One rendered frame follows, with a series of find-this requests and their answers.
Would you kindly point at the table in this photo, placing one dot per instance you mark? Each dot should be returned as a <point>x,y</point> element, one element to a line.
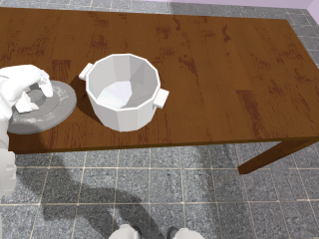
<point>229,79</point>

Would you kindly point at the lid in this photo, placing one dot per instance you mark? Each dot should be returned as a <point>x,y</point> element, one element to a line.
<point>51,112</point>

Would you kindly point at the right robot shin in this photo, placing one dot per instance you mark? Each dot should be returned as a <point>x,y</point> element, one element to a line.
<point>181,229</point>

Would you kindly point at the robot left upper arm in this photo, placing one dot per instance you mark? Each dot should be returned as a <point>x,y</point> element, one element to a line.
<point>7,176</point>

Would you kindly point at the pot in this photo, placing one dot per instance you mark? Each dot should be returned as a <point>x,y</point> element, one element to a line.
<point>124,90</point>

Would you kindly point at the left robot hand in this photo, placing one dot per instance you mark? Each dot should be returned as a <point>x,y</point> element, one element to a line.
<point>28,75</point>

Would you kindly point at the knob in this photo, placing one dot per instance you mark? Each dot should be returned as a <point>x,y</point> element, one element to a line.
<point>37,97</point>

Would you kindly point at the robot left forearm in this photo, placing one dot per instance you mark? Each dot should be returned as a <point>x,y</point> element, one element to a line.
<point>10,90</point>

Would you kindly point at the robot left thigh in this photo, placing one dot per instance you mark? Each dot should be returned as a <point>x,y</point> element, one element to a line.
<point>125,233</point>

